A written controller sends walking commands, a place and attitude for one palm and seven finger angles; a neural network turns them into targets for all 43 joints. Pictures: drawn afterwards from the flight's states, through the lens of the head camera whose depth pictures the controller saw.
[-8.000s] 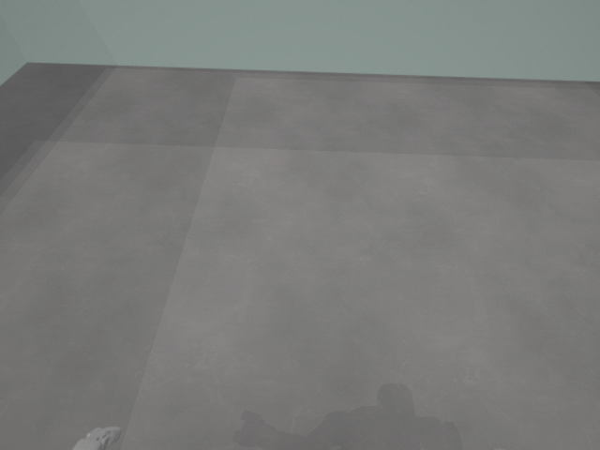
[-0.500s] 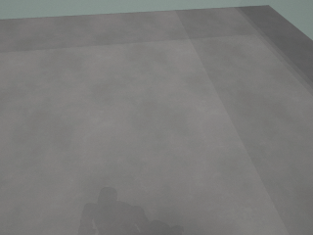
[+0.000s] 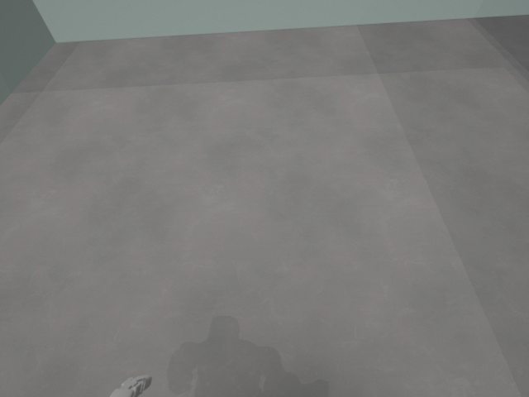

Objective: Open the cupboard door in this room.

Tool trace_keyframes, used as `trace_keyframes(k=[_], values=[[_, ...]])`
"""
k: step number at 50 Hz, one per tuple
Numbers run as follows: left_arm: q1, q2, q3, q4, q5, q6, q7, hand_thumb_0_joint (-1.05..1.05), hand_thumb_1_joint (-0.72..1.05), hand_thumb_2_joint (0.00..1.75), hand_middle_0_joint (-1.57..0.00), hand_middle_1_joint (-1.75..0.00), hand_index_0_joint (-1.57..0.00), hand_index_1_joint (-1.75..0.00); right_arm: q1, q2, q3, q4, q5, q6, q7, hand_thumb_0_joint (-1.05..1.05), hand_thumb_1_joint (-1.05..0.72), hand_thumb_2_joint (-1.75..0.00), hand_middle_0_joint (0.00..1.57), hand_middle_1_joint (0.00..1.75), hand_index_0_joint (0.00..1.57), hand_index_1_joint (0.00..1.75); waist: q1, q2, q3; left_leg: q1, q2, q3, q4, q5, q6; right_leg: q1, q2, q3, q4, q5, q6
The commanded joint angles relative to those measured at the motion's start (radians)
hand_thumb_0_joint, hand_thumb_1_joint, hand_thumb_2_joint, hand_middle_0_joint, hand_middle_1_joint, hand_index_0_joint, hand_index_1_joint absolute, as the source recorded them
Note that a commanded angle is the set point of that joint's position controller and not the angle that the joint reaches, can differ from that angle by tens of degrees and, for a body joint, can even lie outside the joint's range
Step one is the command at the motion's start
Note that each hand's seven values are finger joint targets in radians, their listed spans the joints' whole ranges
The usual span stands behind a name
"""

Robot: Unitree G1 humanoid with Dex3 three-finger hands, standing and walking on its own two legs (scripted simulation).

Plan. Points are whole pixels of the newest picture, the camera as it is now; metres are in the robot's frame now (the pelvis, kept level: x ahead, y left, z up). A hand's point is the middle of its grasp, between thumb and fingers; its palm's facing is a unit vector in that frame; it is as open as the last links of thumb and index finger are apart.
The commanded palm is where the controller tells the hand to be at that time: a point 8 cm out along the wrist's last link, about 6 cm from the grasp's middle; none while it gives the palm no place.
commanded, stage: turn or walk to find it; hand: left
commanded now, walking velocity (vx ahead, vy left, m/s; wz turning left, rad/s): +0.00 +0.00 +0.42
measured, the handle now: out of the picture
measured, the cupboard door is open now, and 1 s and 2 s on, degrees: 0 0 0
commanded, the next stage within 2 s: stand and wait in 1.92 s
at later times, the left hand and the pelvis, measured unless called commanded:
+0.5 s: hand out of the picture -0.07 +0.23 -0.18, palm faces +0.29 -0.93 -0.24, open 7.4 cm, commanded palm none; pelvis -0.04 +0.02 -0.01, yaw +14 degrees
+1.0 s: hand out of the picture -0.04 +0.21 -0.14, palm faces +0.42 -0.86 -0.28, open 7.4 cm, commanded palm none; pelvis -0.06 -0.01 +0.00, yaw +26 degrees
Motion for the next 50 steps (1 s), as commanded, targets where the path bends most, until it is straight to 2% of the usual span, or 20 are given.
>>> trace_keyframes(k=[1, 3, 5, 16, 19, 21, 22, 23, 24, 27, 30, 36, 41, 43, 44, 45, 46, 47, 48, 50], values=[[0.094, 0.229, 0.067, -0.056, -0.002, -0.024, 0.024, 0.00, 0.90, 0.90, -0.20, -0.30, -0.20, -0.30, -0.033, -0.120, -0.039, -0.092, -0.005, 0.001, -0.005, 0.00, -0.90, -0.90, 0.20, 0.30, 0.20, 0.30, 0.051, -0.258, -0.052, -0.231, 0.029, -0.016, 0.519, -0.227, -0.011, 0.077, -0.401, 0.363, -0.316, 0.155, -0.171], [0.006, 0.169, 0.048, -0.073, -0.002, -0.027, 0.020, 0.00, 0.90, 0.90, -0.20, -0.30, -0.20, -0.30, 0.016, -0.104, -0.037, -0.050, -0.008, 0.009, 0.008, 0.00, -0.90, -0.90, 0.20, 0.30, 0.20, 0.30, 0.000, -0.172, -0.013, -0.242, 0.057, 0.014, 0.618, -0.100, -0.026, 0.051, -0.301, 0.182, -0.287, 0.157, -0.127], [0.014, 0.148, 0.041, -0.070, -0.001, -0.033, 0.020, 0.00, 0.90, 0.90, -0.20, -0.30, -0.20, -0.30, 0.042, -0.092, -0.033, -0.036, -0.007, 0.011, 0.013, 0.00, -0.90, -0.90, 0.20, 0.30, 0.20, 0.30, -0.002, -0.206, -0.022, -0.236, 0.066, 0.038, 0.621, -0.050, -0.042, 0.068, -0.267, 0.106, -0.276, 0.224, -0.105], [0.155, 0.210, 0.061, 0.006, 0.013, -0.024, 0.018, 0.00, 0.90, 0.90, -0.20, -0.30, -0.20, -0.30, -0.077, -0.068, -0.002, -0.048, 0.006, -0.003, 0.008, 0.00, -0.90, -0.90, 0.20, 0.30, 0.20, 0.30, 0.076, -0.250, -0.074, -0.127, 0.090, 0.146, 0.231, -0.161, -0.053, 0.197, -0.329, 0.046, -0.196, 0.439, -0.150], [0.139, 0.228, 0.067, 0.018, 0.011, -0.016, 0.015, 0.00, 0.90, 0.90, -0.20, -0.30, -0.20, -0.30, -0.041, -0.067, 0.002, -0.044, 0.010, -0.013, 0.003, 0.00, -0.90, -0.90, 0.20, 0.30, 0.20, 0.30, 0.054, -0.256, -0.098, -0.026, 0.076, 0.185, 0.081, -0.113, -0.037, 0.166, -0.339, 0.019, -0.143, 0.441, -0.132], [0.120, 0.211, 0.067, 0.017, 0.001, -0.008, 0.013, 0.00, 0.90, 0.90, -0.20, -0.30, -0.20, -0.30, 0.024, -0.089, -0.002, -0.030, 0.006, -0.027, 0.004, 0.00, -0.90, -0.90, 0.20, 0.30, 0.20, 0.30, 0.008, -0.173, -0.123, 0.148, 0.089, 0.177, -0.170, 0.087, -0.018, 0.071, -0.302, -0.050, -0.017, 0.341, -0.055], [0.136, 0.172, 0.060, 0.000, -0.008, 0.001, 0.009, 0.00, 0.90, 0.90, -0.20, -0.30, -0.20, -0.30, 0.044, -0.164, -0.018, -0.031, 0.001, -0.036, 0.002, 0.00, -0.90, -0.90, 0.20, 0.30, 0.20, 0.30, -0.004, 0.018, -0.135, 0.275, 0.224, -0.006, -0.249, 0.211, 0.037, -0.099, -0.215, -0.104, 0.143, 0.130, 0.010], [0.109, 0.109, 0.042, -0.039, -0.008, 0.006, 0.002, 0.00, 0.90, 0.90, -0.20, -0.30, -0.20, -0.30, 0.079, -0.254, -0.037, -0.035, -0.004, -0.036, -0.002, 0.00, -0.90, -0.90, 0.20, 0.30, 0.20, 0.30, -0.024, 0.264, -0.105, 0.304, 0.438, -0.256, -0.286, 0.502, 0.147, -0.298, -0.103, -0.110, 0.334, -0.315, 0.069], [0.037, 0.127, 0.036, -0.049, 0.001, 0.021, 0.011, 0.00, 0.90, 0.90, -0.20, -0.30, -0.20, -0.30, 0.105, -0.257, -0.039, -0.016, -0.005, -0.032, -0.011, 0.00, -0.90, -0.90, 0.20, 0.30, 0.20, 0.30, -0.056, 0.216, -0.107, 0.212, 0.454, -0.260, -0.303, 0.441, 0.194, -0.269, -0.097, -0.009, 0.454, -0.340, 0.061], [0.041, 0.130, 0.046, -0.013, 0.000, 0.021, -0.004, 0.00, 0.90, 0.90, -0.20, -0.30, -0.20, -0.30, -0.035, -0.187, -0.016, -0.050, -0.006, -0.035, -0.024, 0.00, -0.90, -0.90, 0.20, 0.30, 0.20, 0.30, 0.009, 0.117, -0.035, 0.125, 0.327, -0.145, -0.301, 0.305, 0.168, -0.285, -0.093, 0.044, 0.543, -0.159, 0.062], [0.078, 0.129, 0.044, 0.005, -0.001, 0.016, -0.008, 0.00, 0.90, 0.90, -0.20, -0.30, -0.20, -0.30, -0.038, -0.178, -0.012, -0.058, 0.000, -0.045, -0.024, 0.00, -0.90, -0.90, 0.20, 0.30, 0.20, 0.30, 0.017, 0.081, -0.072, 0.171, 0.284, -0.095, -0.288, 0.395, 0.161, -0.259, -0.079, 0.040, 0.507, -0.109, 0.074], [0.016, 0.114, 0.039, -0.033, -0.005, 0.014, 0.001, 0.00, 0.90, 0.90, -0.20, -0.30, -0.20, -0.30, 0.023, -0.179, -0.024, -0.051, -0.005, -0.038, -0.020, 0.00, -0.90, -0.90, 0.20, 0.30, 0.20, 0.30, -0.016, 0.087, -0.073, 0.196, 0.291, -0.171, -0.277, 0.415, 0.185, -0.235, -0.054, 0.050, 0.379, -0.149, 0.081], [0.033, 0.101, 0.035, -0.047, -0.011, 0.006, 0.006, 0.00, 0.90, 0.90, -0.20, -0.30, -0.20, -0.30, 0.004, -0.184, -0.034, -0.068, -0.011, -0.027, -0.016, 0.00, -0.90, -0.90, 0.20, 0.30, 0.20, 0.30, -0.004, 0.109, -0.088, 0.118, 0.268, -0.228, -0.243, 0.414, 0.180, -0.090, -0.013, 0.035, 0.162, -0.148, 0.064], [0.094, 0.106, 0.037, -0.033, -0.013, 0.000, 0.008, 0.00, 0.90, 0.90, -0.20, -0.30, -0.20, -0.30, -0.014, -0.180, -0.037, -0.076, -0.008, -0.024, -0.014, 0.00, -0.90, -0.90, 0.20, 0.30, 0.20, 0.30, 0.027, 0.081, -0.106, 0.060, 0.234, -0.229, -0.206, 0.371, 0.154, 0.024, 0.003, 0.022, 0.005, -0.033, 0.057], [0.130, 0.117, 0.040, -0.024, -0.012, -0.007, 0.010, 0.00, 0.90, 0.90, -0.20, -0.30, -0.20, -0.30, -0.021, -0.171, -0.036, -0.080, -0.002, -0.024, -0.012, 0.00, -0.90, -0.90, 0.20, 0.30, 0.20, 0.30, 0.048, 0.057, -0.116, -0.007, 0.201, -0.213, -0.164, 0.301, 0.121, 0.130, -0.012, 0.023, -0.131, 0.057, 0.053], [0.155, 0.170, 0.050, -0.023, -0.003, -0.018, 0.016, 0.00, 0.90, 0.90, -0.20, -0.30, -0.20, -0.30, -0.012, -0.127, -0.033, -0.085, 0.007, -0.024, -0.006, 0.00, -0.90, -0.90, 0.20, 0.30, 0.20, 0.30, 0.059, -0.067, -0.125, -0.129, 0.132, -0.152, -0.059, 0.163, 0.066, 0.253, -0.119, 0.127, -0.245, 0.065, 0.026], [0.159, 0.253, 0.067, -0.031, 0.010, -0.024, 0.022, 0.00, 0.90, 0.90, -0.20, -0.30, -0.20, -0.30, -0.003, -0.062, -0.019, -0.111, 0.008, -0.025, -0.001, 0.00, -0.90, -0.90, 0.20, 0.30, 0.20, 0.30, 0.062, -0.324, -0.101, -0.300, -0.012, 0.023, 0.152, -0.141, -0.007, 0.297, -0.371, 0.378, -0.310, 0.071, -0.077], [0.135, 0.261, 0.069, -0.052, 0.001, -0.021, 0.022, 0.00, 0.90, 0.90, -0.20, -0.30, -0.20, -0.30, -0.023, -0.117, -0.036, -0.110, -0.005, -0.010, -0.003, 0.00, -0.90, -0.90, 0.20, 0.30, 0.20, 0.30, 0.075, -0.320, -0.083, -0.258, 0.011, 0.010, 0.361, -0.246, -0.010, 0.114, -0.459, 0.414, -0.355, -0.012, -0.155], [0.072, 0.238, 0.071, -0.066, 0.000, -0.019, 0.024, 0.00, 0.90, 0.90, -0.20, -0.30, -0.20, -0.30, -0.029, -0.122, -0.042, -0.100, -0.008, 0.004, 0.000, 0.00, -0.90, -0.90, 0.20, 0.30, 0.20, 0.30, 0.048, -0.281, -0.028, -0.247, 0.032, -0.013, 0.494, -0.212, -0.005, 0.009, -0.419, 0.392, -0.379, -0.105, -0.162], [-0.019, 0.175, 0.053, -0.082, -0.001, -0.018, 0.023, 0.00, 0.90, 0.90, -0.20, -0.30, -0.20, -0.30, 0.016, -0.107, -0.041, -0.060, -0.010, 0.012, 0.011, 0.00, -0.90, -0.90, 0.20, 0.30, 0.20, 0.30, -0.009, -0.166, 0.014, -0.240, 0.063, 0.015, 0.600, -0.105, -0.016, -0.034, -0.323, 0.224, -0.337, -0.021, -0.124]])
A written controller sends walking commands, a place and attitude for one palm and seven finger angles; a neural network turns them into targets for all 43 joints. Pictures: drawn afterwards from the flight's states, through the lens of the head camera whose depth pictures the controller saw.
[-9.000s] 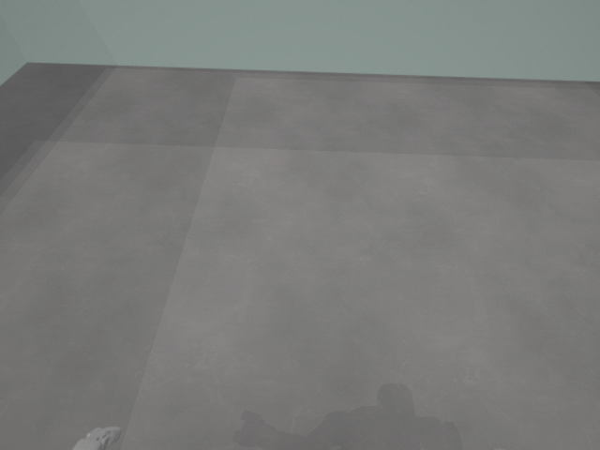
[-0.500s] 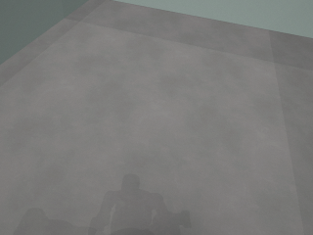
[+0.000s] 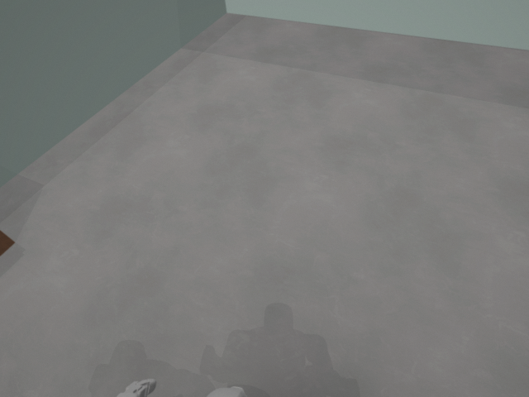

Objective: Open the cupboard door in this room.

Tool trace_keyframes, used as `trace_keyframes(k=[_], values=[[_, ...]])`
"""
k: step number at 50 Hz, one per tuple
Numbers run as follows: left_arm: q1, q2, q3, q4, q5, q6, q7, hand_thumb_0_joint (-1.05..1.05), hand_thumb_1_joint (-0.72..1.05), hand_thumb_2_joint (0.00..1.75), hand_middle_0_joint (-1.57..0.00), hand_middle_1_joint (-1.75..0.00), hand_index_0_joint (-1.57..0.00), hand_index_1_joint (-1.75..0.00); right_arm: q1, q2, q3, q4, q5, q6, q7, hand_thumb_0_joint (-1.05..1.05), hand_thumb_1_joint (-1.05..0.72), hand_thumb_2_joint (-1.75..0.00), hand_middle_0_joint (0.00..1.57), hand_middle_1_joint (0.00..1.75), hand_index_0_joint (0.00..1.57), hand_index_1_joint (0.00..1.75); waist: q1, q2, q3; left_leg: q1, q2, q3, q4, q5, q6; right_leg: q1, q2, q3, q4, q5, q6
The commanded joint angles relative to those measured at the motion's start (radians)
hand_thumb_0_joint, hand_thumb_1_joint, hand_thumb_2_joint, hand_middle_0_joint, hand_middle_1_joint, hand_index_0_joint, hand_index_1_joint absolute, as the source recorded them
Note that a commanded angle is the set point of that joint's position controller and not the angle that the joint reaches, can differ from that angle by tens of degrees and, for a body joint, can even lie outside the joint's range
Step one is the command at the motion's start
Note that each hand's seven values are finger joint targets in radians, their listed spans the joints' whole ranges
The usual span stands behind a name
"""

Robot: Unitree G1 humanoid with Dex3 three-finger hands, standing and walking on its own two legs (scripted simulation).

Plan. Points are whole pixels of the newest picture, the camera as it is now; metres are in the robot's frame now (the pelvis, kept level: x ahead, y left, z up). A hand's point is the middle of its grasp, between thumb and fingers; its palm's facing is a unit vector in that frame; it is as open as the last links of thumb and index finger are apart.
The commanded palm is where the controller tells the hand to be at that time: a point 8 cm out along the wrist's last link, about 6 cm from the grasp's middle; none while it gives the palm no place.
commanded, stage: turn or walk to find it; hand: left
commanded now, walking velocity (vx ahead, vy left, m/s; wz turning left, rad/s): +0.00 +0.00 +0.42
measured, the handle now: out of the picture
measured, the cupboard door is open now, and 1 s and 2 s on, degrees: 0 0 0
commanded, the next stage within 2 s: stand and wait in 0.92 s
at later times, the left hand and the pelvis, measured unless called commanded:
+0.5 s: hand out of the picture -0.05 +0.26 -0.18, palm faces +0.26 -0.93 -0.25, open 7.4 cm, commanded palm none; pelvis -0.03 +0.04 +0.00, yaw +13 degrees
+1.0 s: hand out of the picture -0.06 +0.19 -0.14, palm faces +0.43 -0.86 -0.28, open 7.4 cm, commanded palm none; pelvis -0.05 -0.02 +0.01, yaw +26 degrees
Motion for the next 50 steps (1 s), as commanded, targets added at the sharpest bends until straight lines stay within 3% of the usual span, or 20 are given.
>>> trace_keyframes(k=[1, 6, 12, 14, 16, 17, 18, 19, 20, 22, 25, 33, 37, 38, 39, 40, 41, 43, 45, 50], values=[[-0.047, 0.179, 0.051, -0.080, -0.003, -0.023, 0.020, 0.00, 0.90, 0.90, -0.20, -0.30, -0.20, -0.30, 0.023, -0.079, -0.020, -0.060, -0.005, -0.014, 0.007, 0.00, -0.90, -0.90, 0.20, 0.30, 0.20, 0.30, -0.017, -0.181, 0.010, -0.111, 0.076, 0.011, 0.346, 0.052, -0.027, -0.023, -0.264, 0.170, -0.301, 0.058, -0.082], [0.062, 0.188, 0.054, -0.037, 0.002, -0.029, 0.019, 0.00, 0.90, 0.90, -0.20, -0.30, -0.20, -0.30, -0.013, -0.070, -0.009, -0.057, 0.000, -0.018, 0.005, 0.00, -0.90, -0.90, 0.20, 0.30, 0.20, 0.30, 0.036, -0.228, -0.041, -0.110, 0.093, 0.059, 0.225, 0.029, -0.060, 0.127, -0.272, 0.097, -0.246, 0.268, -0.094], [0.122, 0.242, 0.070, 0.005, 0.010, -0.020, 0.015, 0.00, 0.90, 0.90, -0.20, -0.30, -0.20, -0.30, -0.081, -0.052, 0.013, -0.067, 0.013, -0.035, 0.001, 0.00, -0.90, -0.90, 0.20, 0.30, 0.20, 0.30, 0.076, -0.272, -0.082, 0.006, 0.090, 0.132, -0.065, -0.054, -0.050, 0.185, -0.312, 0.068, -0.165, 0.459, -0.123], [0.114, 0.251, 0.072, 0.011, 0.009, -0.015, 0.013, 0.00, 0.90, 0.90, -0.20, -0.30, -0.20, -0.30, -0.052, -0.055, 0.015, -0.062, 0.015, -0.043, -0.003, 0.00, -0.90, -0.90, 0.20, 0.30, 0.20, 0.30, 0.059, -0.273, -0.106, 0.080, 0.078, 0.161, -0.195, -0.004, -0.041, 0.177, -0.310, 0.047, -0.112, 0.488, -0.103], [0.094, 0.238, 0.072, 0.014, -0.002, -0.006, 0.011, 0.00, 0.90, 0.90, -0.20, -0.30, -0.20, -0.30, 0.007, -0.076, 0.012, -0.047, 0.013, -0.054, -0.004, 0.00, -0.90, -0.90, 0.20, 0.30, 0.20, 0.30, 0.014, -0.211, -0.122, 0.252, 0.086, 0.161, -0.427, 0.196, -0.024, 0.078, -0.280, -0.011, -0.009, 0.384, -0.032], [0.104, 0.199, 0.068, -0.002, -0.011, 0.002, 0.008, 0.00, 0.90, 0.90, -0.20, -0.30, -0.20, -0.30, 0.034, -0.141, -0.003, -0.045, 0.007, -0.065, -0.004, 0.00, -0.90, -0.90, 0.20, 0.30, 0.20, 0.30, -0.003, -0.032, -0.143, 0.386, 0.199, 0.017, -0.513, 0.322, 0.019, -0.070, -0.210, -0.061, 0.142, 0.201, 0.027], [0.090, 0.133, 0.050, -0.039, -0.012, 0.007, 0.000, 0.00, 0.90, 0.90, -0.20, -0.30, -0.20, -0.30, 0.060, -0.236, -0.024, -0.051, 0.001, -0.067, -0.008, 0.00, -0.90, -0.90, 0.20, 0.30, 0.20, 0.30, -0.018, 0.241, -0.115, 0.453, 0.433, -0.271, -0.540, 0.629, 0.131, -0.313, -0.088, -0.086, 0.332, -0.275, 0.095], [0.024, 0.143, 0.040, -0.056, -0.003, 0.018, 0.005, 0.00, 0.90, 0.90, -0.20, -0.30, -0.20, -0.30, 0.093, -0.255, -0.027, -0.034, 0.002, -0.060, -0.014, 0.00, -0.90, -0.90, 0.20, 0.30, 0.20, 0.30, -0.051, 0.193, -0.125, 0.376, 0.475, -0.277, -0.551, 0.602, 0.203, -0.294, -0.078, 0.002, 0.459, -0.346, 0.087], [-0.017, 0.135, 0.044, -0.054, -0.004, 0.023, 0.009, 0.00, 0.90, 0.90, -0.20, -0.30, -0.20, -0.30, 0.077, -0.236, -0.026, -0.032, -0.001, -0.063, -0.024, 0.00, -0.90, -0.90, 0.20, 0.30, 0.20, 0.30, -0.043, 0.215, -0.108, 0.336, 0.435, -0.264, -0.546, 0.571, 0.202, -0.317, -0.076, 0.050, 0.519, -0.314, 0.086], [0.000, 0.148, 0.050, -0.021, -0.006, 0.019, -0.004, 0.00, 0.90, 0.90, -0.20, -0.30, -0.20, -0.30, -0.034, -0.177, -0.004, -0.057, -0.001, -0.064, -0.031, 0.00, -0.90, -0.90, 0.20, 0.30, 0.20, 0.30, 0.002, 0.134, -0.041, 0.283, 0.348, -0.160, -0.542, 0.547, 0.175, -0.313, -0.077, 0.071, 0.554, -0.180, 0.089], [0.044, 0.146, 0.046, 0.001, -0.008, 0.014, -0.009, 0.00, 0.90, 0.90, -0.20, -0.30, -0.20, -0.30, -0.052, -0.169, 0.001, -0.069, 0.004, -0.072, -0.031, 0.00, -0.90, -0.90, 0.20, 0.30, 0.20, 0.30, 0.016, 0.092, -0.075, 0.319, 0.296, -0.097, -0.524, 0.626, 0.161, -0.273, -0.057, 0.061, 0.506, -0.129, 0.100], [0.018, 0.124, 0.038, -0.035, -0.013, 0.011, 0.000, 0.00, 0.90, 0.90, -0.20, -0.30, -0.20, -0.30, -0.038, -0.180, -0.014, -0.083, -0.004, -0.055, -0.023, 0.00, -0.90, -0.90, 0.20, 0.30, 0.20, 0.30, -0.001, 0.100, -0.066, 0.266, 0.289, -0.203, -0.513, 0.551, 0.179, -0.149, -0.008, 0.053, 0.236, -0.157, 0.094], [0.136, 0.142, 0.044, -0.011, -0.013, -0.007, 0.005, 0.00, 0.90, 0.90, -0.20, -0.30, -0.20, -0.30, -0.078, -0.164, -0.019, -0.101, 0.004, -0.049, -0.017, 0.00, -0.90, -0.90, 0.20, 0.30, 0.20, 0.30, 0.056, 0.060, -0.096, 0.127, 0.220, -0.202, -0.417, 0.432, 0.121, 0.098, 0.005, 0.035, -0.098, 0.055, 0.083], [0.162, 0.187, 0.052, -0.010, -0.004, -0.017, 0.010, 0.00, 0.90, 0.90, -0.20, -0.30, -0.20, -0.30, -0.066, -0.124, -0.015, -0.109, 0.012, -0.050, -0.013, 0.00, -0.90, -0.90, 0.20, 0.30, 0.20, 0.30, 0.066, -0.061, -0.106, 0.021, 0.149, -0.143, -0.314, 0.285, 0.066, 0.205, -0.092, 0.128, -0.212, 0.072, 0.059], [0.165, 0.273, 0.070, -0.019, 0.010, -0.025, 0.016, 0.00, 0.90, 0.90, -0.20, -0.30, -0.20, -0.30, -0.056, -0.056, -0.002, -0.135, 0.015, -0.050, -0.007, 0.00, -0.90, -0.90, 0.20, 0.30, 0.20, 0.30, 0.067, -0.337, -0.082, -0.149, 0.003, 0.015, -0.101, -0.019, -0.005, 0.252, -0.338, 0.398, -0.287, 0.105, -0.043], [0.148, 0.285, 0.077, -0.035, 0.000, -0.023, 0.018, 0.00, 0.90, 0.90, -0.20, -0.30, -0.20, -0.30, -0.075, -0.103, -0.016, -0.138, 0.003, -0.035, -0.011, 0.00, -0.90, -0.90, 0.20, 0.30, 0.20, 0.30, 0.083, -0.363, -0.078, -0.124, 0.024, -0.008, 0.102, -0.151, -0.010, 0.115, -0.438, 0.447, -0.326, 0.093, -0.128], [0.092, 0.257, 0.077, -0.049, -0.002, -0.021, 0.021, 0.00, 0.90, 0.90, -0.20, -0.30, -0.20, -0.30, -0.083, -0.115, -0.022, -0.123, 0.000, -0.026, -0.009, 0.00, -0.90, -0.90, 0.20, 0.30, 0.20, 0.30, 0.060, -0.298, -0.036, -0.115, 0.044, -0.037, 0.235, -0.113, -0.003, 0.032, -0.398, 0.414, -0.336, 0.027, -0.145], [-0.004, 0.200, 0.056, -0.068, -0.003, -0.023, 0.016, 0.00, 0.90, 0.90, -0.20, -0.30, -0.20, -0.30, -0.035, -0.098, -0.022, -0.078, -0.003, -0.018, 0.004, 0.00, -0.90, -0.90, 0.20, 0.30, 0.20, 0.30, 0.005, -0.172, 0.002, -0.107, 0.068, -0.011, 0.349, 0.015, -0.016, -0.011, -0.291, 0.228, -0.301, 0.044, -0.097], [-0.018, 0.176, 0.050, -0.070, -0.002, -0.028, 0.018, 0.00, 0.90, 0.90, -0.20, -0.30, -0.20, -0.30, 0.009, -0.083, -0.019, -0.058, -0.002, -0.013, 0.009, 0.00, -0.90, -0.90, 0.20, 0.30, 0.20, 0.30, -0.006, -0.206, -0.012, -0.092, 0.079, 0.018, 0.359, 0.069, -0.034, -0.001, -0.256, 0.134, -0.290, 0.093, -0.074], [0.094, 0.187, 0.052, -0.011, 0.006, -0.032, 0.018, 0.00, 0.90, 0.90, -0.20, -0.30, -0.20, -0.30, -0.043, -0.059, -0.001, -0.050, 0.002, -0.021, 0.003, 0.00, -0.90, -0.90, 0.20, 0.30, 0.20, 0.30, 0.053, -0.217, -0.040, -0.053, 0.089, 0.060, 0.142, 0.011, -0.048, 0.109, -0.271, 0.124, -0.270, 0.202, -0.101]])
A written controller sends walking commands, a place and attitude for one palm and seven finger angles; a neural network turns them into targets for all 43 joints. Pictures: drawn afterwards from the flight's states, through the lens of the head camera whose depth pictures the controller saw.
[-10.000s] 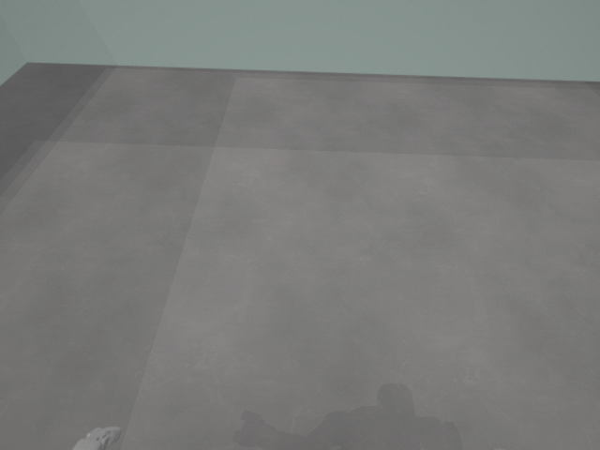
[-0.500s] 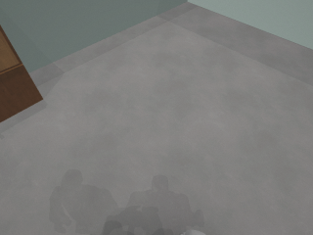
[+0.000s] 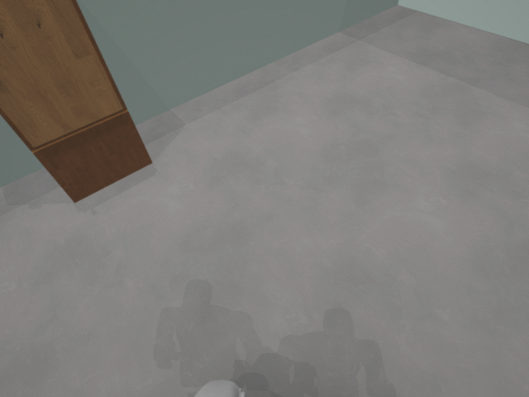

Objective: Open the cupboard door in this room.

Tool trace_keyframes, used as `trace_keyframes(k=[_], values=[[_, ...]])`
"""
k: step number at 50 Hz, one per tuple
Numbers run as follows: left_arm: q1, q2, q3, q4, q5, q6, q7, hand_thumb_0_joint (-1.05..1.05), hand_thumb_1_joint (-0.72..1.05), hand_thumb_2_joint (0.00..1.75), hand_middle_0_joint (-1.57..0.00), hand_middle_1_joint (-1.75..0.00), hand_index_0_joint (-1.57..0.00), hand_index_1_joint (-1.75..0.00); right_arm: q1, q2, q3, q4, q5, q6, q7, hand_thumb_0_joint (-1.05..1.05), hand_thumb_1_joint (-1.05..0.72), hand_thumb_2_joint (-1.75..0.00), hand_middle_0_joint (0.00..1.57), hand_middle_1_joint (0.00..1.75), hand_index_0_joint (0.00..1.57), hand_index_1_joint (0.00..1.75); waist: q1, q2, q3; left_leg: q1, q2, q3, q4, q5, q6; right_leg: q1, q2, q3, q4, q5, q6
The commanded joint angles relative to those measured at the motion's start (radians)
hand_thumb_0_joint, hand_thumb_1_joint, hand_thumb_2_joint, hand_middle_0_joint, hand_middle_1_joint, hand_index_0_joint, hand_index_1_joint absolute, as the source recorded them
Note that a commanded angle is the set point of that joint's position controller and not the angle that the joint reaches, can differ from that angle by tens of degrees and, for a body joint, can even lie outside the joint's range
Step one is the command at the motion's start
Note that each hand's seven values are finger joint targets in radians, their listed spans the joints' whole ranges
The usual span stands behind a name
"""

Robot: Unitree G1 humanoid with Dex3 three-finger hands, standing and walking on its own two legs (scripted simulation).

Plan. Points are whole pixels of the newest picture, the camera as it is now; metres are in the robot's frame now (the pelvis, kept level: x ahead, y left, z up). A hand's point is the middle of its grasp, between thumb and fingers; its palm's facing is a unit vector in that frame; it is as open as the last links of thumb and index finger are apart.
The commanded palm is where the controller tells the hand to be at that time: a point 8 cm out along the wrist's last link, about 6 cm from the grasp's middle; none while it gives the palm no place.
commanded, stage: stand and wait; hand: left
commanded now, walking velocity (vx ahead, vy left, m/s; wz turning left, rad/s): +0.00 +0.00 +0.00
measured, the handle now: out of the picture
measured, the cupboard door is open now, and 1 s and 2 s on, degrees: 0 0 0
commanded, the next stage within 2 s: turn or walk to find it in 0.22 s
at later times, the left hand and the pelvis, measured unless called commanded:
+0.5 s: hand out of the picture -0.03 +0.22 -0.18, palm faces +0.11 -0.97 -0.23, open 7.4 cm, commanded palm none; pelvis -0.03 +0.03 +0.00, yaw +4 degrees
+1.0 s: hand out of the picture -0.03 +0.23 -0.19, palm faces +0.18 -0.96 -0.22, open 7.3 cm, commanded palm none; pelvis -0.05 +0.03 -0.01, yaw +10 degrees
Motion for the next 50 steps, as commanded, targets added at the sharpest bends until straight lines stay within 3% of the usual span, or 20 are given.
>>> trace_keyframes(k=[1, 4, 6, 8, 9, 11, 13, 17, 22, 23, 25, 27, 31, 34, 37, 42, 44, 46, 47, 50], values=[[0.065, 0.216, 0.057, -0.027, 0.002, -0.031, 0.014, 0.00, 0.90, 0.90, -0.20, -0.30, -0.20, -0.30, -0.046, -0.030, 0.013, -0.062, 0.006, -0.031, -0.009, 0.00, -0.90, -0.90, 0.20, 0.30, 0.20, 0.30, 0.054, -0.213, -0.062, -0.006, 0.020, 0.031, -0.170, -0.057, -0.012, 0.108, -0.239, 0.200, -0.201, 0.221, -0.095], [0.109, 0.229, 0.058, 0.016, 0.004, -0.030, 0.012, 0.00, 0.90, 0.90, -0.20, -0.30, -0.20, -0.30, -0.067, -0.013, 0.029, -0.049, 0.014, -0.045, -0.017, 0.00, -0.90, -0.90, 0.20, 0.30, 0.20, 0.30, 0.077, -0.234, -0.095, 0.059, 0.015, 0.065, -0.334, -0.086, -0.004, 0.156, -0.242, 0.206, -0.161, 0.376, -0.117], [0.107, 0.229, 0.057, 0.039, 0.003, -0.026, 0.013, 0.00, 0.90, 0.90, -0.20, -0.30, -0.20, -0.30, -0.043, -0.001, 0.038, -0.030, 0.017, -0.055, -0.024, 0.00, -0.90, -0.90, 0.20, 0.30, 0.20, 0.30, 0.069, -0.241, -0.115, 0.131, 0.009, 0.091, -0.461, -0.062, 0.003, 0.156, -0.233, 0.198, -0.131, 0.413, -0.111], [0.080, 0.213, 0.050, 0.059, -0.006, -0.022, 0.014, 0.00, 0.90, 0.90, -0.20, -0.30, -0.20, -0.30, 0.016, 0.002, 0.045, 0.005, 0.017, -0.066, -0.030, 0.00, -0.90, -0.90, 0.20, 0.30, 0.20, 0.30, 0.030, -0.231, -0.125, 0.275, 0.008, 0.102, -0.654, 0.089, 0.013, 0.086, -0.200, 0.174, -0.089, 0.355, -0.065], [0.066, 0.190, 0.044, 0.063, -0.014, -0.018, 0.014, 0.00, 0.90, 0.90, -0.20, -0.30, -0.20, -0.30, 0.053, -0.016, 0.045, 0.023, 0.017, -0.076, -0.031, 0.00, -0.90, -0.90, 0.20, 0.30, 0.20, 0.30, 0.009, -0.173, -0.128, 0.370, 0.036, 0.079, -0.758, 0.192, 0.024, 0.019, -0.166, 0.146, -0.042, 0.265, -0.024], [0.080, 0.102, 0.022, 0.050, -0.022, -0.007, 0.008, 0.00, 0.90, 0.90, -0.20, -0.30, -0.20, -0.30, 0.038, -0.119, 0.031, 0.018, 0.008, -0.087, -0.038, 0.00, -0.90, -0.90, 0.20, 0.30, 0.20, 0.30, 0.022, 0.144, -0.099, 0.399, 0.280, -0.172, -0.815, 0.389, 0.126, -0.140, -0.032, 0.058, 0.099, -0.059, 0.063], [0.008, 0.117, 0.016, 0.063, -0.016, 0.015, 0.009, 0.00, 0.90, 0.90, -0.20, -0.30, -0.20, -0.30, -0.013, -0.101, 0.037, 0.026, 0.006, -0.085, -0.054, 0.00, -0.90, -0.90, 0.20, 0.30, 0.20, 0.30, 0.003, 0.221, -0.010, 0.271, 0.303, -0.208, -0.893, 0.423, 0.201, -0.147, -0.020, 0.104, 0.296, -0.256, 0.083], [0.042, 0.096, 0.015, 0.100, -0.016, 0.011, -0.003, 0.00, 0.90, 0.90, -0.20, -0.30, -0.20, -0.30, -0.054, -0.095, 0.034, 0.027, 0.005, -0.085, -0.058, 0.00, -0.90, -0.90, 0.20, 0.30, 0.20, 0.30, 0.023, 0.108, -0.034, 0.333, 0.244, -0.133, -0.807, 0.593, 0.207, -0.161, -0.008, 0.117, 0.314, -0.221, 0.087], [0.103, 0.080, 0.000, 0.137, -0.016, -0.006, 0.003, 0.00, 0.90, 0.90, -0.20, -0.30, -0.20, -0.30, -0.034, -0.083, 0.033, 0.048, 0.011, -0.087, -0.056, 0.00, -0.90, -0.90, 0.20, 0.30, 0.20, 0.30, 0.033, 0.080, -0.082, 0.347, 0.196, -0.103, -0.753, 0.561, 0.173, -0.025, 0.014, 0.098, 0.032, -0.066, 0.092], [0.132, 0.087, -0.002, 0.150, -0.014, -0.013, 0.006, 0.00, 0.90, 0.90, -0.20, -0.30, -0.20, -0.30, -0.033, -0.073, 0.034, 0.051, 0.016, -0.088, -0.055, 0.00, -0.90, -0.90, 0.20, 0.30, 0.20, 0.30, 0.042, 0.043, -0.093, 0.330, 0.169, -0.092, -0.719, 0.507, 0.145, 0.037, 0.010, 0.101, -0.078, 0.034, 0.090], [0.121, 0.143, 0.001, 0.158, -0.011, -0.027, 0.014, 0.00, 0.90, 0.90, -0.20, -0.30, -0.20, -0.30, -0.015, -0.019, 0.043, 0.051, 0.026, -0.089, -0.046, 0.00, -0.90, -0.90, 0.20, 0.30, 0.20, 0.30, 0.022, -0.084, -0.079, 0.233, 0.086, -0.025, -0.667, 0.311, 0.073, 0.116, -0.096, 0.221, -0.145, 0.208, 0.049], [0.079, 0.168, 0.006, 0.152, -0.014, -0.032, 0.011, 0.00, 0.90, 0.90, -0.20, -0.30, -0.20, -0.30, -0.016, 0.001, 0.051, 0.056, 0.017, -0.074, -0.045, 0.00, -0.90, -0.90, 0.20, 0.30, 0.20, 0.30, 0.013, -0.251, -0.025, 0.263, 0.032, 0.028, -0.661, 0.135, 0.038, -0.012, -0.150, 0.283, -0.196, 0.097, -0.008], [0.047, 0.140, 0.001, 0.145, -0.017, -0.021, 0.010, 0.00, 0.90, 0.90, -0.20, -0.30, -0.20, -0.30, 0.047, 0.007, 0.061, 0.094, 0.010, -0.075, -0.043, 0.00, -0.90, -0.90, 0.20, 0.30, 0.20, 0.30, 0.002, -0.154, 0.036, 0.295, 0.055, 0.011, -0.712, 0.178, 0.048, -0.095, -0.091, 0.238, -0.223, -0.119, 0.007], [0.053, 0.150, 0.015, 0.140, -0.021, -0.013, 0.013, 0.00, 0.90, 0.90, -0.20, -0.30, -0.20, -0.30, 0.044, -0.006, 0.063, 0.091, 0.010, -0.076, -0.042, 0.00, -0.90, -0.90, 0.20, 0.30, 0.20, 0.30, 0.021, -0.089, 0.035, 0.207, 0.062, -0.020, -0.721, 0.188, 0.054, -0.026, -0.080, 0.202, -0.177, -0.101, 0.020], [0.067, 0.165, 0.034, 0.122, -0.020, -0.005, 0.014, 0.00, 0.90, 0.90, -0.20, -0.30, -0.20, -0.30, 0.038, -0.010, 0.055, 0.070, 0.007, -0.070, -0.040, 0.00, -0.90, -0.90, 0.20, 0.30, 0.20, 0.30, 0.035, -0.095, 0.012, 0.144, 0.048, -0.010, -0.648, 0.169, 0.053, 0.002, -0.126, 0.206, -0.180, -0.121, 0.003], [-0.003, 0.189, 0.059, 0.057, -0.010, 0.001, 0.015, 0.00, 0.90, 0.90, -0.20, -0.30, -0.20, -0.30, 0.093, -0.006, 0.033, 0.042, 0.003, -0.055, -0.033, 0.00, -0.90, -0.90, 0.20, 0.30, 0.20, 0.30, 0.008, -0.138, -0.026, 0.156, 0.048, 0.011, -0.515, 0.093, 0.049, -0.076, -0.213, 0.204, -0.162, -0.171, -0.044], [-0.036, 0.174, 0.061, 0.031, -0.010, 0.008, 0.013, 0.00, 0.90, 0.90, -0.20, -0.30, -0.20, -0.30, 0.115, -0.019, 0.028, 0.031, 0.000, -0.058, -0.029, 0.00, -0.90, -0.90, 0.20, 0.30, 0.20, 0.30, -0.004, -0.037, -0.020, 0.130, 0.079, -0.083, -0.615, 0.137, 0.073, -0.102, -0.141, 0.117, -0.038, -0.193, 0.000], [-0.042, 0.125, 0.056, 0.011, -0.018, 0.014, 0.009, 0.00, 0.90, 0.90, -0.20, -0.30, -0.20, -0.30, 0.119, -0.085, 0.015, 0.002, -0.007, -0.066, -0.032, 0.00, -0.90, -0.90, 0.20, 0.30, 0.20, 0.30, -0.012, 0.184, 0.005, 0.053, 0.198, -0.386, -0.836, 0.087, 0.152, -0.120, 0.023, 0.032, 0.229, -0.188, 0.068], [-0.048, 0.115, 0.053, -0.003, -0.015, 0.013, 0.009, 0.00, 0.90, 0.90, -0.20, -0.30, -0.20, -0.30, 0.129, -0.107, 0.009, -0.002, -0.005, -0.073, -0.039, 0.00, -0.90, -0.90, 0.20, 0.30, 0.20, 0.30, -0.015, 0.230, -0.026, 0.106, 0.244, -0.484, -0.883, 0.186, 0.211, -0.163, 0.049, 0.079, 0.373, -0.250, 0.067], [-0.073, 0.107, 0.048, -0.023, -0.018, 0.000, 0.005, 0.00, 0.90, 0.90, -0.20, -0.30, -0.20, -0.30, 0.123, -0.120, 0.002, -0.012, -0.005, -0.081, -0.051, 0.00, -0.90, -0.90, 0.20, 0.30, 0.20, 0.30, -0.013, 0.136, -0.125, 0.273, 0.237, -0.467, -0.788, 0.445, 0.261, -0.246, 0.046, 0.169, 0.461, -0.289, 0.065]])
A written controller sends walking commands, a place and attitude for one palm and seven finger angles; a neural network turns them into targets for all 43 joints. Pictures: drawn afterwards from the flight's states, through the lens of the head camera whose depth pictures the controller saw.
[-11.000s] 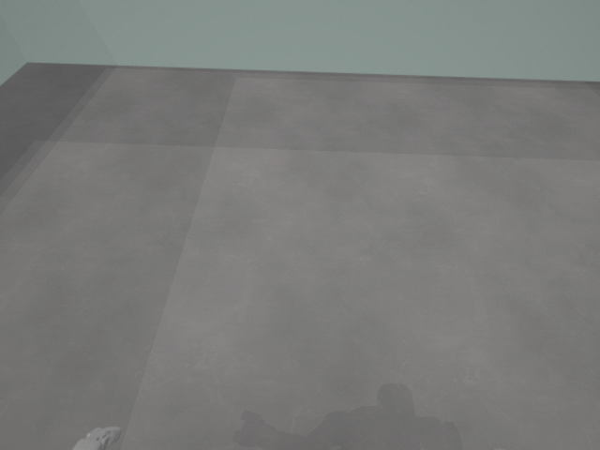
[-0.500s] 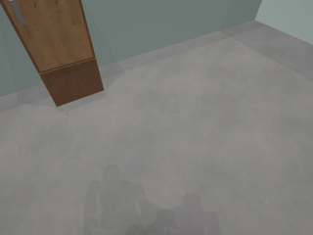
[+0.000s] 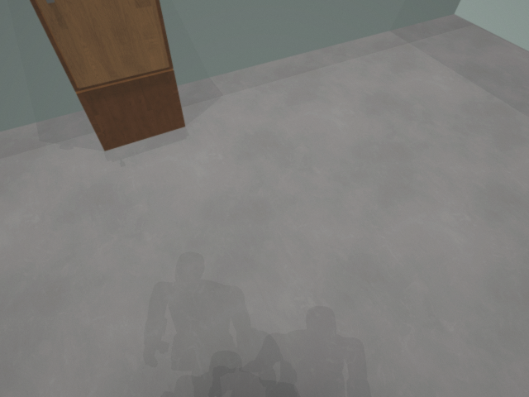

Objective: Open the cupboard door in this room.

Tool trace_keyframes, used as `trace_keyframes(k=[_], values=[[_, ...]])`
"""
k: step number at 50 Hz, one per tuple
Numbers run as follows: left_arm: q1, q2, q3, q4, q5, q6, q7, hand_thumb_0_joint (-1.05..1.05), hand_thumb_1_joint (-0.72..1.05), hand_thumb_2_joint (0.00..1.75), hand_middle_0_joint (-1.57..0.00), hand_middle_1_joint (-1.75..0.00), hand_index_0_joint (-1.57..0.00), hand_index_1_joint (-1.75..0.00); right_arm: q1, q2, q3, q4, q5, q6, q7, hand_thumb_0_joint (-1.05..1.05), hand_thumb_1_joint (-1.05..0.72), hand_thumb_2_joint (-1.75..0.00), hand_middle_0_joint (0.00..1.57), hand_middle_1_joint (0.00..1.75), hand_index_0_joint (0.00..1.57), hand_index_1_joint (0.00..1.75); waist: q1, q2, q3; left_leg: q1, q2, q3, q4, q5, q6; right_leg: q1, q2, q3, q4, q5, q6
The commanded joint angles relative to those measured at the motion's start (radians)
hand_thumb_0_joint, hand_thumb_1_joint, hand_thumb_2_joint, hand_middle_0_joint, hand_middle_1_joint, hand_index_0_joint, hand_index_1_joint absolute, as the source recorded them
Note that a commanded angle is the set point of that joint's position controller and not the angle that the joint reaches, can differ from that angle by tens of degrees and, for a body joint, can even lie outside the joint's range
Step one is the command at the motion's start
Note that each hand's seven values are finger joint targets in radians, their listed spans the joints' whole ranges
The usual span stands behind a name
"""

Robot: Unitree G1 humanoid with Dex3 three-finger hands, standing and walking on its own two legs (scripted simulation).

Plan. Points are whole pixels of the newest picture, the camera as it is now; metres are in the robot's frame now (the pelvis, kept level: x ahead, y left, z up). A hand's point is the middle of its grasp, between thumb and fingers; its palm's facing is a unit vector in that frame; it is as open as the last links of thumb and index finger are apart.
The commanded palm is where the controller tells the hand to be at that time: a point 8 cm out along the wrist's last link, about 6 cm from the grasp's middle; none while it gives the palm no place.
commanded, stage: turn or walk to find it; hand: left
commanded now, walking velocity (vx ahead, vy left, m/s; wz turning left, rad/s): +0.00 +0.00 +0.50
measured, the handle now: out of the picture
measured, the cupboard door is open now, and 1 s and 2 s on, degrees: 0 0 0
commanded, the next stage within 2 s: stand and wait in 0.92 s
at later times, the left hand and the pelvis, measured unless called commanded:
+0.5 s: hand out of the picture -0.02 +0.17 -0.14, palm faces +0.30 -0.91 -0.27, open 7.4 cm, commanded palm none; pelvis -0.02 -0.04 +0.01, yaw +18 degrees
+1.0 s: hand out of the picture -0.01 +0.25 -0.16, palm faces +0.50 -0.84 -0.22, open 7.4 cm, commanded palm none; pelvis +0.03 +0.04 +0.01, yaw +30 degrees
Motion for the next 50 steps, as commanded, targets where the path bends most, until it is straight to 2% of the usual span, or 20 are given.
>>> trace_keyframes(k=[1, 5, 8, 9, 10, 11, 13, 15, 22, 28, 30, 31, 32, 33, 34, 35, 37, 40, 46, 50], values=[[-0.053, 0.055, 0.013, -0.123, -0.013, -0.045, 0.002, 0.00, 0.90, 0.90, -0.20, -0.30, -0.20, -0.30, 0.028, -0.225, -0.041, -0.081, -0.004, -0.031, -0.024, 0.00, -0.90, -0.90, 0.20, 0.30, 0.20, 0.30, 0.001, 0.170, -0.138, 0.185, 0.267, -0.413, -0.236, 0.404, 0.200, -0.111, 0.027, 0.088, 0.128, -0.084, 0.007], [-0.026, 0.061, 0.008, -0.135, -0.022, -0.047, 0.003, 0.00, 0.90, 0.90, -0.20, -0.30, -0.20, -0.30, 0.012, -0.237, -0.051, -0.101, -0.004, -0.016, -0.019, 0.00, -0.90, -0.90, 0.20, 0.30, 0.20, 0.30, 0.010, 0.161, -0.170, 0.204, 0.205, -0.381, -0.196, 0.486, 0.162, -0.002, 0.069, 0.077, -0.108, -0.014, 0.015], [0.073, 0.107, 0.019, -0.116, -0.020, -0.053, 0.012, 0.00, 0.90, 0.90, -0.20, -0.30, -0.20, -0.30, -0.037, -0.219, -0.058, -0.134, 0.008, -0.005, -0.007, 0.00, -0.90, -0.90, 0.20, 0.30, 0.20, 0.30, 0.053, 0.124, -0.172, 0.023, 0.117, -0.319, -0.145, 0.263, 0.065, 0.282, 0.038, 0.074, -0.441, 0.224, 0.008], [0.089, 0.180, 0.035, -0.119, -0.007, -0.058, 0.019, 0.00, 0.90, 0.90, -0.20, -0.30, -0.20, -0.30, -0.047, -0.170, -0.054, -0.150, 0.016, -0.004, 0.002, 0.00, -0.90, -0.90, 0.20, 0.30, 0.20, 0.30, 0.066, -0.041, -0.146, -0.182, 0.036, -0.204, -0.011, 0.041, 0.004, 0.418, -0.141, 0.234, -0.517, 0.161, -0.041], [0.064, 0.247, 0.048, -0.142, 0.006, -0.059, 0.022, 0.00, 0.90, 0.90, -0.20, -0.30, -0.20, -0.30, -0.071, -0.139, -0.049, -0.184, 0.010, -0.005, 0.005, 0.00, -0.90, -0.90, 0.20, 0.30, 0.20, 0.30, 0.072, -0.236, -0.078, -0.312, -0.058, -0.031, 0.193, -0.234, -0.048, 0.372, -0.373, 0.437, -0.560, 0.203, -0.139], [0.034, 0.224, 0.046, -0.162, -0.001, -0.062, 0.023, 0.00, 0.90, 0.90, -0.20, -0.30, -0.20, -0.30, -0.096, -0.188, -0.062, -0.179, -0.004, 0.009, 0.005, 0.00, -0.90, -0.90, 0.20, 0.30, 0.20, 0.30, 0.066, -0.204, -0.040, -0.269, 0.000, -0.052, 0.369, -0.279, -0.040, 0.204, -0.415, 0.437, -0.576, 0.206, -0.183], [-0.060, 0.175, 0.029, -0.179, -0.002, -0.062, 0.017, 0.00, 0.90, 0.90, -0.20, -0.30, -0.20, -0.30, -0.091, -0.172, -0.062, -0.152, -0.002, 0.027, 0.016, 0.00, -0.90, -0.90, 0.20, 0.30, 0.20, 0.30, 0.009, -0.109, 0.040, -0.239, 0.028, -0.034, 0.567, -0.188, -0.043, 0.086, -0.306, 0.277, -0.550, 0.258, -0.168], [-0.077, 0.142, 0.019, -0.186, 0.000, -0.068, 0.014, 0.00, 0.90, 0.90, -0.20, -0.30, -0.20, -0.30, -0.057, -0.162, -0.056, -0.139, 0.001, 0.028, 0.024, 0.00, -0.90, -0.90, 0.20, 0.30, 0.20, 0.30, -0.014, -0.126, 0.023, -0.241, 0.038, 0.002, 0.623, -0.122, -0.059, 0.126, -0.243, 0.150, -0.494, 0.437, -0.144], [0.104, 0.194, 0.027, -0.146, 0.010, -0.070, 0.012, 0.00, 0.90, 0.90, -0.20, -0.30, -0.20, -0.30, -0.222, -0.164, -0.029, -0.189, 0.007, 0.023, 0.024, 0.00, -0.90, -0.90, 0.20, 0.30, 0.20, 0.30, 0.068, -0.162, -0.031, -0.211, 0.052, 0.082, 0.432, -0.173, -0.086, 0.303, -0.267, 0.076, -0.398, 0.795, -0.162], [0.207, 0.231, 0.036, -0.077, 0.017, -0.090, -0.008, 0.00, 0.90, 0.90, -0.20, -0.30, -0.20, -0.30, -0.311, -0.157, -0.004, -0.214, 0.009, -0.014, 0.041, 0.00, -0.90, -0.90, 0.20, 0.30, 0.20, 0.30, 0.113, -0.184, -0.083, -0.126, 0.071, 0.157, 0.141, -0.221, -0.045, 0.398, -0.326, 0.115, -0.451, 0.462, -0.162], [0.173, 0.232, 0.035, -0.065, 0.015, -0.092, -0.014, 0.00, 0.90, 0.90, -0.20, -0.30, -0.20, -0.30, -0.242, -0.154, -0.002, -0.194, 0.009, -0.030, 0.040, 0.00, -0.90, -0.90, 0.20, 0.30, 0.20, 0.30, 0.068, -0.158, -0.098, 0.032, 0.062, 0.189, -0.039, -0.149, -0.028, 0.327, -0.305, 0.057, -0.404, 0.378, -0.125], [0.158, 0.224, 0.033, -0.068, 0.006, -0.090, -0.018, 0.00, 0.90, 0.90, -0.20, -0.30, -0.20, -0.30, -0.172, -0.169, -0.003, -0.171, 0.005, -0.041, 0.036, 0.00, -0.90, -0.90, 0.20, 0.30, 0.20, 0.30, 0.028, -0.104, -0.116, 0.206, 0.045, 0.210, -0.173, -0.052, -0.015, 0.224, -0.261, -0.008, -0.317, 0.351, -0.083], [0.137, 0.188, 0.025, -0.083, -0.004, -0.085, -0.024, 0.00, 0.90, 0.90, -0.20, -0.30, -0.20, -0.30, -0.077, -0.253, -0.025, -0.143, 0.002, -0.051, 0.027, 0.00, -0.90, -0.90, 0.20, 0.30, 0.20, 0.30, -0.028, 0.069, -0.150, 0.446, 0.167, 0.031, -0.259, -0.012, 0.046, 0.015, -0.185, -0.095, -0.080, 0.312, -0.017], [0.100, 0.127, 0.004, -0.132, -0.004, -0.086, -0.035, 0.00, 0.90, 0.90, -0.20, -0.30, -0.20, -0.30, 0.031, -0.366, -0.054, -0.116, -0.003, -0.049, 0.018, 0.00, -0.90, -0.90, 0.20, 0.30, 0.20, 0.30, -0.073, 0.321, -0.156, 0.610, 0.427, -0.318, -0.261, 0.243, 0.167, -0.305, -0.060, -0.123, 0.186, -0.133, 0.041], [0.002, 0.141, -0.002, -0.161, 0.008, -0.075, -0.023, 0.00, 0.90, 0.90, -0.20, -0.30, -0.20, -0.30, 0.097, -0.375, -0.052, -0.080, 0.007, -0.042, 0.012, 0.00, -0.90, -0.90, 0.20, 0.30, 0.20, 0.30, -0.105, 0.246, -0.134, 0.532, 0.471, -0.326, -0.274, 0.307, 0.222, -0.342, -0.067, -0.018, 0.282, -0.210, 0.031], [-0.038, 0.138, 0.001, -0.161, 0.001, -0.070, -0.018, 0.00, 0.90, 0.90, -0.20, -0.30, -0.20, -0.30, 0.067, -0.351, -0.046, -0.086, 0.010, -0.042, 0.002, 0.00, -0.90, -0.90, 0.20, 0.30, 0.20, 0.30, -0.082, 0.199, -0.094, 0.466, 0.455, -0.312, -0.268, 0.341, 0.226, -0.358, -0.078, 0.025, 0.331, -0.167, 0.032], [-0.016, 0.132, 0.003, -0.126, -0.002, -0.068, -0.026, 0.00, 0.90, 0.90, -0.20, -0.30, -0.20, -0.30, -0.042, -0.275, -0.025, -0.114, 0.009, -0.050, -0.006, 0.00, -0.90, -0.90, 0.20, 0.30, 0.20, 0.30, -0.022, 0.145, 0.000, 0.328, 0.359, -0.183, -0.275, 0.444, 0.184, -0.296, -0.092, 0.055, 0.338, -0.022, 0.043], [0.089, 0.123, 0.002, -0.084, -0.005, -0.055, -0.027, 0.00, 0.90, 0.90, -0.20, -0.30, -0.20, -0.30, -0.098, -0.249, -0.015, -0.124, 0.017, -0.062, -0.008, 0.00, -0.90, -0.90, 0.20, 0.30, 0.20, 0.30, 0.032, 0.142, -0.049, 0.300, 0.273, -0.042, -0.258, 0.638, 0.143, -0.205, -0.070, 0.039, 0.311, 0.086, 0.062], [0.021, 0.106, 0.001, -0.126, -0.006, -0.036, -0.015, 0.00, 0.90, 0.90, -0.20, -0.30, -0.20, -0.30, -0.076, -0.239, -0.029, -0.113, 0.013, -0.050, -0.005, 0.00, -0.90, -0.90, 0.20, 0.30, 0.20, 0.30, 0.027, 0.129, -0.015, 0.214, 0.253, -0.067, -0.254, 0.585, 0.147, -0.156, -0.049, 0.038, 0.157, 0.134, 0.077], [0.006, 0.084, -0.008, -0.129, -0.006, -0.044, -0.010, 0.00, 0.90, 0.90, -0.20, -0.30, -0.20, -0.30, -0.072, -0.226, -0.032, -0.098, 0.006, -0.042, -0.012, 0.00, -0.90, -0.90, 0.20, 0.30, 0.20, 0.30, 0.025, 0.174, -0.014, 0.204, 0.251, -0.088, -0.200, 0.607, 0.138, -0.044, -0.010, 0.012, -0.037, 0.135, 0.052]])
